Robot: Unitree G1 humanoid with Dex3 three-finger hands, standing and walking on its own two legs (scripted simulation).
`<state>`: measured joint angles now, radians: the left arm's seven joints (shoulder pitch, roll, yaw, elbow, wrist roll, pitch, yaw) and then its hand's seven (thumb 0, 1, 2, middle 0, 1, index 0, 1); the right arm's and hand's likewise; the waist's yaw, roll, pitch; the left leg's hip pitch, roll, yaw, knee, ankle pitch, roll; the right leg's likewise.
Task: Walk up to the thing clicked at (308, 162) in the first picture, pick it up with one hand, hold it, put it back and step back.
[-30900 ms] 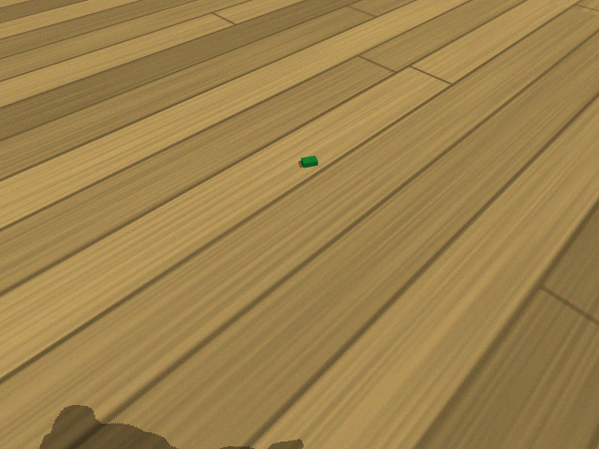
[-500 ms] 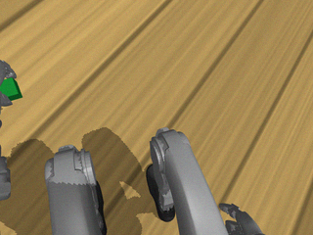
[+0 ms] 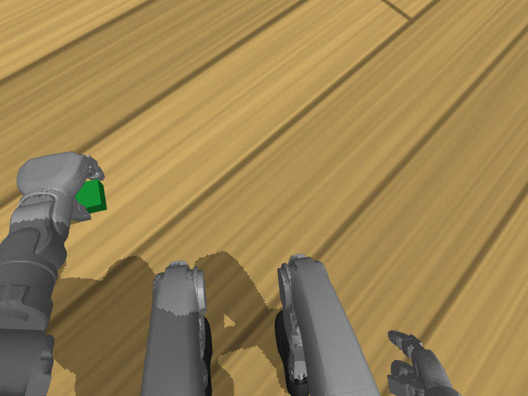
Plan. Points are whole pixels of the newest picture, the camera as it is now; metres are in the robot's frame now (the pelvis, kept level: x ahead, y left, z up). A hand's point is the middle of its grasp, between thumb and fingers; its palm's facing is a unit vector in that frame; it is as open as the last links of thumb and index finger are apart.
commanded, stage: lift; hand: left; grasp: from above
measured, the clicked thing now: (78, 199) +0.43 +0.29 -0.13
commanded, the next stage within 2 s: hold in 0.92 s
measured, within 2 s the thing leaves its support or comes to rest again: neither
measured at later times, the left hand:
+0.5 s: hand (6, 190) +0.35 +0.26 +0.10, palm faces -0.43 -0.13 -0.89, open 7.6 cm
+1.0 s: hand out of the picture +0.38 +0.24 +0.19, palm faces -0.43 -0.14 -0.89, open 7.6 cm
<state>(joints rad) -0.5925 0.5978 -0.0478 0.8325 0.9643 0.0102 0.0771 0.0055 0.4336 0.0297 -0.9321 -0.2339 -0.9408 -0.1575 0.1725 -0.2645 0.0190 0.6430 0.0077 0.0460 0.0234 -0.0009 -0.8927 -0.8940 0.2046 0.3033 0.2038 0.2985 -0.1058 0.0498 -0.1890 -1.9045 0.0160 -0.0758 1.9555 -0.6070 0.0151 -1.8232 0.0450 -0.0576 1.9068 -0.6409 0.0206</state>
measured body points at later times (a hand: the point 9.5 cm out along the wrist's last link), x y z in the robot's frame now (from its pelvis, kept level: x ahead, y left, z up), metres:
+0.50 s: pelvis +0.03 +0.00 +0.18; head +0.11 +0.01 +0.63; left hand +0.37 +0.26 +0.15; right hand +0.14 -0.27 +0.06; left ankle +0.10 +0.11 -0.44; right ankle +0.09 -0.13 -0.44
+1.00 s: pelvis +0.08 +0.00 +0.26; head +0.13 -0.01 +0.71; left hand +0.40 +0.25 +0.24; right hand +0.17 -0.26 +0.14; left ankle +0.10 +0.11 -0.44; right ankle +0.09 -0.13 -0.44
